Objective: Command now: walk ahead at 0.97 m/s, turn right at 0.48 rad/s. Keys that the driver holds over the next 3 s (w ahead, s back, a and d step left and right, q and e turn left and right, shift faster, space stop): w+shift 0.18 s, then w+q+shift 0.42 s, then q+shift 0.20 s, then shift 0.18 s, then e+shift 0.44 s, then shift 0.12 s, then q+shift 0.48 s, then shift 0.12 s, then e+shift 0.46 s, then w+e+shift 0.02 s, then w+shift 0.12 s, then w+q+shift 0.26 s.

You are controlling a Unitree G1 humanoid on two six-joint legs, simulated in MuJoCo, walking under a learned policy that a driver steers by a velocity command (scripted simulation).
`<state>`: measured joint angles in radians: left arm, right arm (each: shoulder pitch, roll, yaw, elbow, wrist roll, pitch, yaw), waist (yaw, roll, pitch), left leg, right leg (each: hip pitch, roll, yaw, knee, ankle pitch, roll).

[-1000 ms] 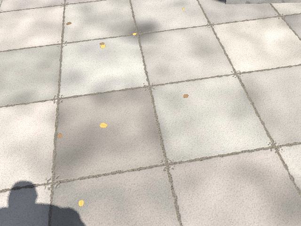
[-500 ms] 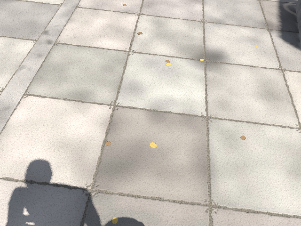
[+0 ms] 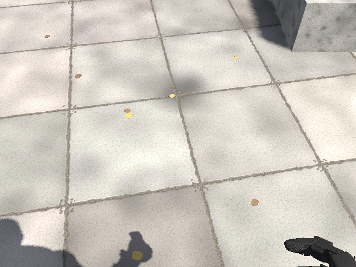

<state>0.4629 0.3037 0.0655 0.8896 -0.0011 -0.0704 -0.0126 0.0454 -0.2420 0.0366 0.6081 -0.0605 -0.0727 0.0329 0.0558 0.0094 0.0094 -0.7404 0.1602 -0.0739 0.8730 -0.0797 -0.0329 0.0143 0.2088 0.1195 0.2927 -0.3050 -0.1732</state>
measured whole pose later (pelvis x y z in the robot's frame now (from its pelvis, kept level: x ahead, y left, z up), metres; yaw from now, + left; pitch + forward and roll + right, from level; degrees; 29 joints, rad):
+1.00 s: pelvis +0.88 +0.08 -0.03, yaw +27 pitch +0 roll -1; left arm 0.24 0.32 0.05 0.80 -0.03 -0.07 0.02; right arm 0.06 -0.34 -0.07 0.61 -0.02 -0.03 0.04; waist 0.05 0.01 0.11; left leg -0.55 -0.08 0.04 0.64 -0.09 0.13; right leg -0.21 -0.03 -0.07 1.16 -0.63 0.04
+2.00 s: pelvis +1.02 +0.04 +0.00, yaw +22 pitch +2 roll +0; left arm 0.08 0.27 0.07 0.73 0.01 0.03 0.04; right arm 0.15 -0.29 -0.09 0.73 0.03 0.07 0.02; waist -0.01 -0.01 0.08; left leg -0.43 0.08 0.06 0.81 -0.38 -0.06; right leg -0.20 -0.05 -0.24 0.46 -0.29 -0.04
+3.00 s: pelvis +1.20 +0.05 +0.00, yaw +13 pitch +1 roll +1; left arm 0.43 0.24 0.05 0.80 0.04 -0.09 -0.01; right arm 0.20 -0.29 -0.08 0.84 -0.03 0.01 0.08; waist 0.02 0.04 -0.02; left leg -0.80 0.03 -0.03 1.01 0.00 0.02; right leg 0.13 0.03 -0.16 0.17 -0.33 -0.05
